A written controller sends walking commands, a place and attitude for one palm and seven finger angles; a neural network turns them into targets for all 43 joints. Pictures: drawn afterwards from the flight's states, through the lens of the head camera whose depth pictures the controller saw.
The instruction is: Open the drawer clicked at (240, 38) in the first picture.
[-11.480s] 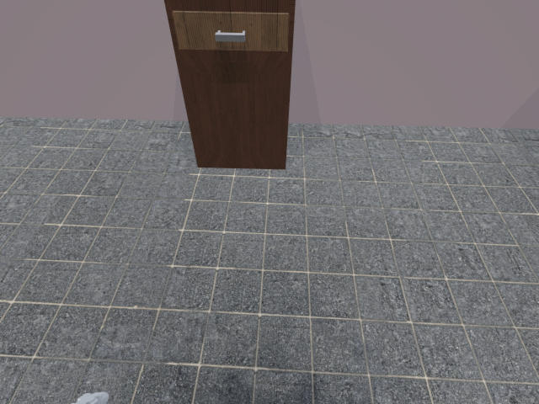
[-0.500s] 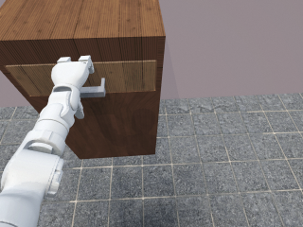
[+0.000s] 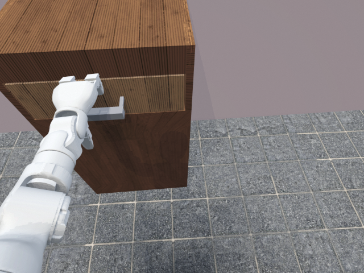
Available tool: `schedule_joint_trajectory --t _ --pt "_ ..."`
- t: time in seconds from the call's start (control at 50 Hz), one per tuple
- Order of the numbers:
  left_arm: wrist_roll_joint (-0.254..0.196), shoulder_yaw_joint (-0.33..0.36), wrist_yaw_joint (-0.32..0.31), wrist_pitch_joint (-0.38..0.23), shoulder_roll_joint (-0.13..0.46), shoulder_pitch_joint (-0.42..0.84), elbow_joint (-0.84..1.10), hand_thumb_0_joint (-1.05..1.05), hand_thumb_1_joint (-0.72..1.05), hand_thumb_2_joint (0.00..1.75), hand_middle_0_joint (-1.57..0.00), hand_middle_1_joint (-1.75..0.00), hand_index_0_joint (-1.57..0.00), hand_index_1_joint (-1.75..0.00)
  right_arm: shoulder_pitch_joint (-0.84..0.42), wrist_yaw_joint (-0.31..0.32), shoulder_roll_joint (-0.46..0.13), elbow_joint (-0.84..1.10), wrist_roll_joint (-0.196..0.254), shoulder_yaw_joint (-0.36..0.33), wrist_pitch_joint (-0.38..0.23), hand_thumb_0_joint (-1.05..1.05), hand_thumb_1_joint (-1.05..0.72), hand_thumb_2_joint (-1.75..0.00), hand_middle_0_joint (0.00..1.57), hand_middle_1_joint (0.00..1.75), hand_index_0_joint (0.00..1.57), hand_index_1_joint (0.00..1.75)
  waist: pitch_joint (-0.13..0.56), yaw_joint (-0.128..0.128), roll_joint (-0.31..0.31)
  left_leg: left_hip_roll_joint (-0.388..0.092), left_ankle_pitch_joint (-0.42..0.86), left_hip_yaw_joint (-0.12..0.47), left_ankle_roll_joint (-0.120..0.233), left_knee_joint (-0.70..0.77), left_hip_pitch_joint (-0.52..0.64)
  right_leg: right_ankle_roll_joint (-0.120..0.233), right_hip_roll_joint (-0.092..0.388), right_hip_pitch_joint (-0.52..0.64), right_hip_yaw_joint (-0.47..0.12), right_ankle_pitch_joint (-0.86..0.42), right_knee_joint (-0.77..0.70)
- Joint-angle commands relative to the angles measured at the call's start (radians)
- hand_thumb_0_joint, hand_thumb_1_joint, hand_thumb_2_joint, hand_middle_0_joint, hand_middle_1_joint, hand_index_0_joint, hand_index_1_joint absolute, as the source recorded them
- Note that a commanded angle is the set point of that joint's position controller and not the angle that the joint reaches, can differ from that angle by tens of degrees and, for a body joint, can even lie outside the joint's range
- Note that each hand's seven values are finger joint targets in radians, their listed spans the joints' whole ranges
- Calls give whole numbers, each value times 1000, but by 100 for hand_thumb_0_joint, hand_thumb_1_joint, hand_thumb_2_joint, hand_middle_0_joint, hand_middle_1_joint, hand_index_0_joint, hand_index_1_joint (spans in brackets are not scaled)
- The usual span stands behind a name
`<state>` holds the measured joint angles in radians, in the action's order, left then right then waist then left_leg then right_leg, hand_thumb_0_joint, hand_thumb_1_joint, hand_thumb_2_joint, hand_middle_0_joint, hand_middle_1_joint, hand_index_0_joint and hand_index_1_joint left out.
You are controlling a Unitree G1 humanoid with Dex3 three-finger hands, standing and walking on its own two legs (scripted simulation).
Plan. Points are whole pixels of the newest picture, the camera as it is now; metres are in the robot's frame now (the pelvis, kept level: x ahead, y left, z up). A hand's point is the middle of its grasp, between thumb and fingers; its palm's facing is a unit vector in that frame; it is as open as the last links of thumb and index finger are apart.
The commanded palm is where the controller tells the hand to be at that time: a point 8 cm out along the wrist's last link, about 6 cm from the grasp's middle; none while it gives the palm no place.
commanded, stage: lower the fingers behind the handle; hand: left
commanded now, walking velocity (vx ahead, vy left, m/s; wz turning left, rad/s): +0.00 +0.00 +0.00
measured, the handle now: (102, 107) +0.55 +0.19 +0.00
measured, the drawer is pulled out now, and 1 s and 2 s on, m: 0.00 0.00 0.00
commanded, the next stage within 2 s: lift the fingers back up to retry in 1.48 s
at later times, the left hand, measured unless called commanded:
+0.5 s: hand (90, 123) +0.48 +0.21 +0.02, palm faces -0.07 -0.03 -1.00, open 13.9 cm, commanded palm +0.47 +0.21 +0.07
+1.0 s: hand (92, 123) +0.49 +0.21 +0.01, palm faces -0.04 -0.02 -1.00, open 13.9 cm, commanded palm +0.47 +0.21 +0.04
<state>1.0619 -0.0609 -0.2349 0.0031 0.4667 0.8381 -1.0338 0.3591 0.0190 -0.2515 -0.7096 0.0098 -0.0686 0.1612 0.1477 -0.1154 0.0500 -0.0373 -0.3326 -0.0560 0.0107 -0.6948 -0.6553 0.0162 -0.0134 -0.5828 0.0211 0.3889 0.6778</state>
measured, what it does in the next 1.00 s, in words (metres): stands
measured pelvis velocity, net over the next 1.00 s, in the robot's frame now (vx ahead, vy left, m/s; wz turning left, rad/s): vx -0.02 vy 0.01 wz -0.01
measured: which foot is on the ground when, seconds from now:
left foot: down 0.00-1.00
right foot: down 0.00-1.00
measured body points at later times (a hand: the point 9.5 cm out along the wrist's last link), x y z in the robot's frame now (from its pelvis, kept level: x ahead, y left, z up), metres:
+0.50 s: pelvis -0.01 +0.00 -0.01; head +0.08 +0.00 +0.43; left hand +0.48 +0.21 +0.07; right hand -0.01 -0.27 -0.14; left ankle -0.01 +0.11 -0.72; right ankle -0.05 -0.11 -0.72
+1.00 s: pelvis -0.02 +0.01 -0.02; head +0.08 +0.02 +0.42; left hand +0.48 +0.20 +0.06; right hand -0.03 -0.26 -0.15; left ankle -0.01 +0.11 -0.72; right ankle -0.05 -0.11 -0.72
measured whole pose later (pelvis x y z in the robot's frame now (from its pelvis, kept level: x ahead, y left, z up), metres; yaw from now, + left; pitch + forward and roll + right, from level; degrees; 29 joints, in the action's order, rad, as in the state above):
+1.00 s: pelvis -0.02 +0.01 -0.02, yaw -1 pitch +22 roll -2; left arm 1.10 -0.06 -0.34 0.01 0.47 0.92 -1.15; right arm 0.38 0.02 -0.24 -0.70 0.00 -0.05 0.13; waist 0.18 -0.16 0.04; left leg -0.05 -0.38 -0.05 0.03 -0.86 -0.87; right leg 0.00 -0.02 -0.79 0.02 0.42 0.83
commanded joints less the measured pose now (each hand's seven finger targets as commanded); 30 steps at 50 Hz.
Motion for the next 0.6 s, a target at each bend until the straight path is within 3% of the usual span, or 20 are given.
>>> schedule_joint_trajectory --t 0.0,0.08,0.1,0.12,0.18,0.24,0.3,0.36,0.42,0.44,0.5,0.56,0.58 --pt "-11 31 -10 -29 186 424 192 0 -50 30 -30 -120 -30 -120 114 9 -154 72 -11 -56 -21 0 -90 -90 20 30 20 30 375 -11 -26 52 473 16 43 -7 316 10 -42 115 -4 -494 -57" --pt "2 62 -30 -62 230 431 197 0 -50 30 -30 -120 -30 -120 113 14 -157 72 -13 -55 -25 0 -90 -90 20 30 20 30 350 -10 -15 52 413 19 42 -15 282 10 -42 73 -7 -440 -47" --pt "3 81 -42 -68 251 448 200 0 -50 30 -30 -120 -30 -120 115 15 -158 70 -16 -53 -27 0 -90 -90 20 30 20 30 356 -11 -29 52 416 18 44 -20 269 10 -41 82 -8 -447 -44" --pt "14 99 -57 -70 275 445 201 0 -50 30 -30 -120 -30 -120 115 15 -157 71 -16 -55 -29 0 -90 -90 20 30 20 30 380 -5 -5 53 417 17 43 -25 268 9 -41 80 -10 -448 -32" --pt "24 70 -95 -54 230 463 193 0 -50 30 -30 -120 -30 -120 115 10 -153 68 -20 -56 -34 0 -90 -90 20 30 20 30 381 -15 14 49 424 20 38 -39 274 12 -46 35 -1 -428 -19" --pt "30 95 -110 -37 267 477 178 0 -50 30 -30 -120 -30 -120 124 9 -156 62 -20 -57 -39 0 -90 -90 20 30 20 30 420 -16 18 50 428 18 39 -54 264 10 -46 48 -5 -446 -8" --pt "24 63 -105 -22 230 501 161 0 -50 30 -30 -120 -30 -120 132 9 -156 55 -22 -57 -42 0 -90 -90 20 30 20 30 414 -36 17 48 438 22 39 -64 268 9 -48 27 -2 -444 -7" --pt "19 53 -92 -32 205 471 177 0 -50 30 -30 -120 -30 -120 140 8 -154 53 -24 -62 -44 0 -90 -90 20 30 20 30 449 -23 50 45 464 27 36 -72 304 11 -52 14 -1 -445 -2" --pt "18 34 -85 -38 187 472 133 0 -50 30 -30 -120 -30 -120 146 11 -156 44 -21 -60 -43 0 -90 -90 20 30 20 30 382 -46 9 43 413 34 41 -73 261 9 -54 -25 2 -401 -6" --pt "21 51 -88 -36 207 458 112 0 -50 30 -30 -120 -30 -120 148 13 -158 44 -20 -57 -44 0 -90 -90 20 30 20 30 362 -43 -3 44 386 33 41 -73 238 9 -54 -31 2 -383 -7" --pt "29 87 -102 -52 256 485 140 0 -50 30 -30 -120 -30 -120 153 15 -159 45 -28 -54 -47 0 -90 -90 20 30 20 30 409 -30 24 46 399 31 41 -83 226 13 -53 -16 0 -396 12" --pt "39 75 -116 -43 224 438 119 0 -50 30 -30 -120 -30 -120 158 8 -155 45 -30 -57 -49 0 -90 -90 20 30 20 30 421 -22 52 39 437 34 34 -99 235 16 -57 -48 9 -402 35" --pt "34 52 -116 -34 185 413 100 0 -50 30 -30 -120 -30 -120 160 3 -152 48 -29 -58 -49 0 -90 -90 20 30 20 30 416 -22 43 41 434 31 34 -101 234 15 -60 -50 11 -398 32"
